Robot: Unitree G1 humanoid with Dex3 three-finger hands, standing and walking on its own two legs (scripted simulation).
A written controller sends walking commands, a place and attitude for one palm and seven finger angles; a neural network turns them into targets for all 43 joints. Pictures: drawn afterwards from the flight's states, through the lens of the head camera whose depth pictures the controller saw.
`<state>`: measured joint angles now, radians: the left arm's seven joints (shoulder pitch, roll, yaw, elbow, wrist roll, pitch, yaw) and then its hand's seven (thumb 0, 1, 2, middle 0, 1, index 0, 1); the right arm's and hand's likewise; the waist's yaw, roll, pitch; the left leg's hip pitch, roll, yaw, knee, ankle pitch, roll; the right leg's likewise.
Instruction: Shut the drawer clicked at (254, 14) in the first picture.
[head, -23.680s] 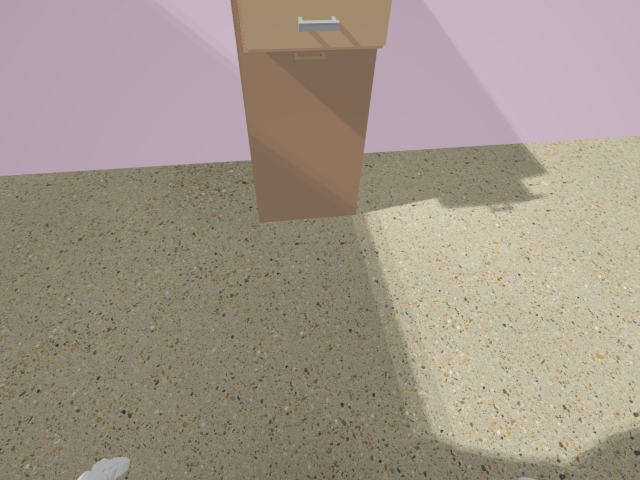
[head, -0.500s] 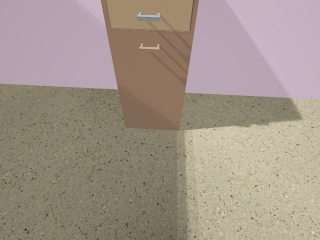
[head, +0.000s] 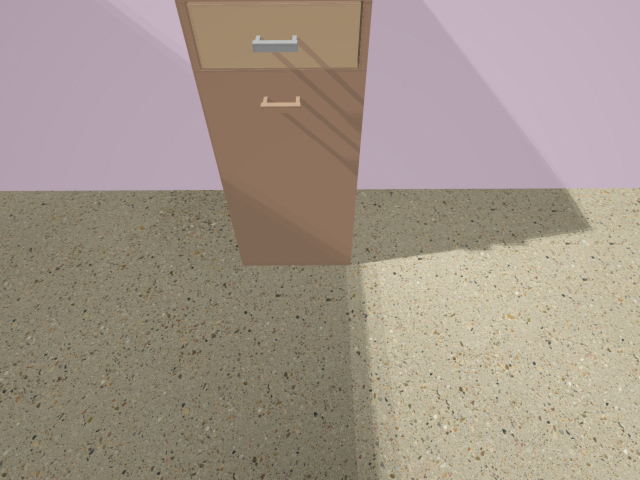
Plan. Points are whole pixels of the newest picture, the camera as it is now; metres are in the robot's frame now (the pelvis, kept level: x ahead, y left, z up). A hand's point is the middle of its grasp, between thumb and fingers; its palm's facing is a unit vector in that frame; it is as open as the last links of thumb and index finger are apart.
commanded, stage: let the arm hang, fingers relaxed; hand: left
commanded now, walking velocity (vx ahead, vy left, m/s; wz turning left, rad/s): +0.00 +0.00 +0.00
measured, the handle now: (275, 42) +0.99 +0.14 +0.11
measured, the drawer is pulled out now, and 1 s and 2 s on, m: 0.00 0.00 0.00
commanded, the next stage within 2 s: look to check the result in 0.10 s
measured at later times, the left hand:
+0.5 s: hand out of the picture +0.01 +0.16 -0.17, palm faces +0.03 -0.98 -0.21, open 7.4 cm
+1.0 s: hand out of the picture +0.05 +0.18 -0.16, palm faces +0.01 -0.97 -0.26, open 7.4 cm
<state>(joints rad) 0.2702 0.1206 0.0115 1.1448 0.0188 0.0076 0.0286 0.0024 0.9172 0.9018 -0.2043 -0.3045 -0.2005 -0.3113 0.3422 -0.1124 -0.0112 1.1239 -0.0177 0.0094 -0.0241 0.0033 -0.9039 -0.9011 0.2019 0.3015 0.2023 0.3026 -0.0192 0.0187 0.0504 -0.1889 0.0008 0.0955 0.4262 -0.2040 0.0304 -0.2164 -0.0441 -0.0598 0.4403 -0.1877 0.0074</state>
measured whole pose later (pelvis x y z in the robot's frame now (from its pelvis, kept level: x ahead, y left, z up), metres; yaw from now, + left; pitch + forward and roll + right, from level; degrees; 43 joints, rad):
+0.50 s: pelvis +0.01 -0.01 +0.00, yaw +0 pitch -2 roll +0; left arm 0.26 0.15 0.02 1.16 0.02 -0.01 0.03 0.00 0.91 0.90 -0.20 -0.30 -0.19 -0.30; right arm 0.28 -0.14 -0.02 1.13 -0.02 0.00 -0.03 0.00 -0.90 -0.90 0.20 0.30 0.20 0.30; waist -0.01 0.02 0.05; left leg -0.16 0.02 0.08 0.41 -0.21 0.01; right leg -0.18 -0.02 -0.07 0.41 -0.20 -0.01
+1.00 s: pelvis +0.02 -0.02 +0.00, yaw +0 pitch -2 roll +0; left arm 0.18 0.22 0.02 1.15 0.02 -0.01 0.01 0.00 0.91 0.90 -0.20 -0.30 -0.20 -0.30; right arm 0.23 -0.22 -0.02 1.13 -0.02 0.00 -0.02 0.00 -0.90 -0.90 0.20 0.30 0.20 0.30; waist -0.01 0.02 0.06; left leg -0.13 0.03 0.07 0.36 -0.19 0.00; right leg -0.15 -0.01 -0.08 0.37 -0.18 -0.02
